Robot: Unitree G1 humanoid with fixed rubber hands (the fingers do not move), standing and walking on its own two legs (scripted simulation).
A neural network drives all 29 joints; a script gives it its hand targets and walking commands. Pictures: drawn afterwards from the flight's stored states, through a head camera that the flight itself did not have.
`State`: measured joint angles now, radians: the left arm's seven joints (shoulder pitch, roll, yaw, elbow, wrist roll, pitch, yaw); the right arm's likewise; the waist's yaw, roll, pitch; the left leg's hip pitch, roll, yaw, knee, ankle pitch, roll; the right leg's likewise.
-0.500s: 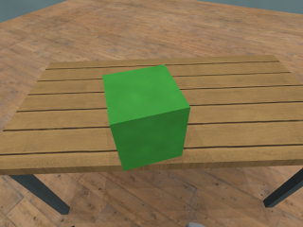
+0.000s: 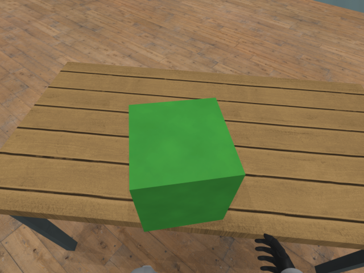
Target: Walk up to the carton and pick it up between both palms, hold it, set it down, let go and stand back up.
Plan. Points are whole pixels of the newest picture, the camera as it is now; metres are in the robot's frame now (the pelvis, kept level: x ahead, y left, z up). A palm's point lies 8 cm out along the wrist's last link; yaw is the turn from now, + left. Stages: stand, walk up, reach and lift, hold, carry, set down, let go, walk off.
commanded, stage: walk up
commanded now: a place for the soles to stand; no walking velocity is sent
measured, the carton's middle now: (179, 166) +0.36 +0.03 +0.01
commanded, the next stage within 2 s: none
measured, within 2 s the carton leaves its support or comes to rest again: neither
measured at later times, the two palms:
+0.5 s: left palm out of the picture +0.09 +0.26 -0.10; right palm out of the picture +0.07 -0.24 -0.11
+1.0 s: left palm out of the picture +0.05 +0.30 -0.11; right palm out of the picture +0.06 -0.23 -0.12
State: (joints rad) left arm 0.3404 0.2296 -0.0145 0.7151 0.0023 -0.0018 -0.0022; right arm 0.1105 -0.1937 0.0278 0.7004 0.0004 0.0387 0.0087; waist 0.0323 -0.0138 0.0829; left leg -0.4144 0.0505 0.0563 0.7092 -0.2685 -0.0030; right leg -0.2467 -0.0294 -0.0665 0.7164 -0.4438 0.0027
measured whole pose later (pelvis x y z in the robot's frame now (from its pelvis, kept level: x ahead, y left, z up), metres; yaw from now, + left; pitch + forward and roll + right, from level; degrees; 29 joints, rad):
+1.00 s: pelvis -0.04 +0.04 -0.01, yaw -5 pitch -3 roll -1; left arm 0.31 0.26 0.04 0.72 0.01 0.01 0.02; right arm 0.14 -0.28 -0.02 0.77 0.01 0.09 0.02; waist 0.00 0.03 0.11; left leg -0.45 0.06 0.15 0.73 -0.24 0.06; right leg -0.33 -0.03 0.04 0.76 -0.39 0.03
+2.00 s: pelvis -0.04 +0.06 +0.02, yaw -11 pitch -1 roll +0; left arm 0.32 0.22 0.01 0.87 0.00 0.00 0.00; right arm 0.30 -0.22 0.00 0.86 0.00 0.00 0.00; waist -0.01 -0.01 0.03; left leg -0.32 0.01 0.09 0.52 -0.19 0.04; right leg -0.15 0.02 -0.01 0.52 -0.35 -0.01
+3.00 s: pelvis +0.00 +0.06 +0.02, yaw -9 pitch -1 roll +0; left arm 0.36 0.20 0.01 0.97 0.00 0.00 0.02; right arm 0.33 -0.19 0.00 0.97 -0.01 0.00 -0.02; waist 0.00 -0.01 0.03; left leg -0.26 -0.02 0.06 0.50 -0.23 0.04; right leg -0.06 0.00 -0.03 0.45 -0.37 -0.01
